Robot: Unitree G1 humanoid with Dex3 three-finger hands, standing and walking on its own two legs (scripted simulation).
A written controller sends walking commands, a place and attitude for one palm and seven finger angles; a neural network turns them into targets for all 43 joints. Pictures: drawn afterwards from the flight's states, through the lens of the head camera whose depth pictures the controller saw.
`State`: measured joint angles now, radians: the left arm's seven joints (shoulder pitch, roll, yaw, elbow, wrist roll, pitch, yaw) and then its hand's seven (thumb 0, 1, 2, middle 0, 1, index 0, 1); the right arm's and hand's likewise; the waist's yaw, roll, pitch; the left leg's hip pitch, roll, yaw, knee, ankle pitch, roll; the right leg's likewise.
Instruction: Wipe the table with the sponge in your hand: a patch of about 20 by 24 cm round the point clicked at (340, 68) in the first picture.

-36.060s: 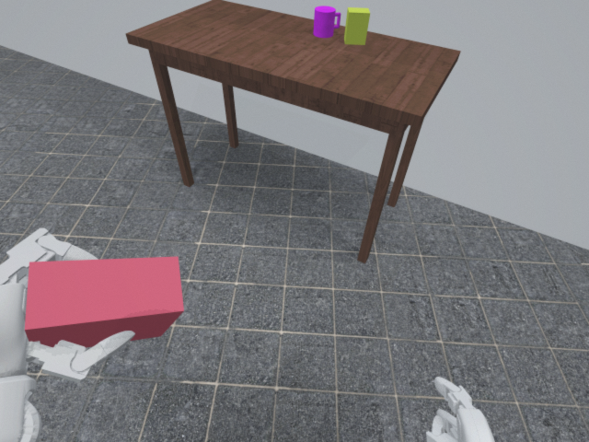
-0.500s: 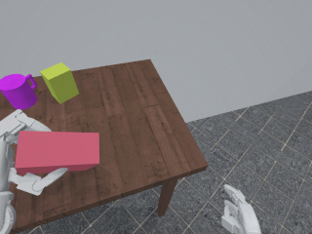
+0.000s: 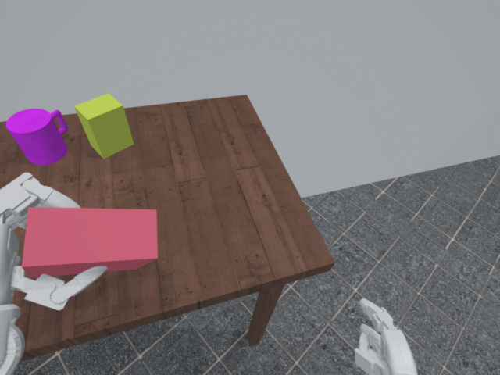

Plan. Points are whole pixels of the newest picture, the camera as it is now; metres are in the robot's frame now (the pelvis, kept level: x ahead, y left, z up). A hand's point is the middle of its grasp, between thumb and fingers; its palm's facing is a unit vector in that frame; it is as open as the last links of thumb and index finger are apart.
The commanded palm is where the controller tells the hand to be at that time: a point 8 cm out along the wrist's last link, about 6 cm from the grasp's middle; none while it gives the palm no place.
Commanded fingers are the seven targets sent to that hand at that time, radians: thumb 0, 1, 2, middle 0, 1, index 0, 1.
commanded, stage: look again from close up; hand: left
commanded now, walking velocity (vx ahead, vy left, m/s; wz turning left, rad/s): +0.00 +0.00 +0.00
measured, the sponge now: (111, 243) +0.24 +0.21 +0.13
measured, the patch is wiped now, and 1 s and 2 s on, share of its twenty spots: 0.00 0.00 0.00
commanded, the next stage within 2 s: shuffle to correct the standing spot in 0.34 s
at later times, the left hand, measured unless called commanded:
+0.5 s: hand (66, 240) +0.22 +0.24 +0.16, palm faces +0.36 -0.86 -0.36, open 10.0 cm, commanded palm +0.16 +0.27 +0.18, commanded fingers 0.00 0.10 1.30 -1.20 -1.60 -1.20 -1.60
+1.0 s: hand (129, 238) +0.23 +0.17 +0.16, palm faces +0.29 -0.87 -0.41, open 10.0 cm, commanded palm +0.17 +0.21 +0.18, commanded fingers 0.00 0.10 1.30 -1.20 -1.60 -1.20 -1.60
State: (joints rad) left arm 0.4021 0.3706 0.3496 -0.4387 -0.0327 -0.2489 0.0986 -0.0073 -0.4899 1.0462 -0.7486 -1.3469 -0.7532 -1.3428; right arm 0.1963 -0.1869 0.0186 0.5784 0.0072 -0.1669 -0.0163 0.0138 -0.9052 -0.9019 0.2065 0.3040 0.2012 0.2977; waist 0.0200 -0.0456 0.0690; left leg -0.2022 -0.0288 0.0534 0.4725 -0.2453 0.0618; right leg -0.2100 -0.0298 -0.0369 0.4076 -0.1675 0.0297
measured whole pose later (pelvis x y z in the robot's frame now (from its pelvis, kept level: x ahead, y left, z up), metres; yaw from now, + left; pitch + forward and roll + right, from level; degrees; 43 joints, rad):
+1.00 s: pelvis +0.00 -0.06 -0.01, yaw -2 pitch +0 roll -1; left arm 0.45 0.40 0.39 -0.55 -0.08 -0.19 0.08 -0.01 -0.49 1.05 -0.75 -1.35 -0.75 -1.34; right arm 0.19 -0.20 -0.02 0.56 0.01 -0.12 -0.02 0.01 -0.90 -0.90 0.21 0.30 0.20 0.30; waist 0.01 -0.03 0.10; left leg -0.27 0.07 0.05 0.55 -0.29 -0.02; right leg -0.29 0.07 -0.04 0.49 -0.21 -0.06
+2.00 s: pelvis +0.02 -0.01 +0.00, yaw +0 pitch -1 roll -1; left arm 0.45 0.38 0.35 -0.52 -0.04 -0.18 0.12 -0.01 -0.49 1.05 -0.75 -1.35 -0.75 -1.35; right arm 0.20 -0.18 0.01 0.58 0.02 -0.11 -0.03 0.01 -0.91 -0.90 0.21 0.30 0.20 0.30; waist 0.01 -0.04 0.08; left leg -0.18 -0.02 0.05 0.44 -0.25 0.05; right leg -0.19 -0.02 -0.04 0.38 -0.18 0.02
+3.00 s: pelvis +0.01 -0.06 -0.01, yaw +3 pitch -1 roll +0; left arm 0.30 0.56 0.36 -0.36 0.10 -0.03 0.03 -0.01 -0.50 1.05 -0.75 -1.35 -0.76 -1.34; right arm 0.16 -0.24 0.02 0.61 0.01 -0.05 -0.03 0.01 -0.91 -0.90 0.21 0.30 0.20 0.30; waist 0.08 0.04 0.01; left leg -0.27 0.01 -0.02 0.57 -0.29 -0.01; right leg -0.28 0.03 -0.07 0.55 -0.27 -0.05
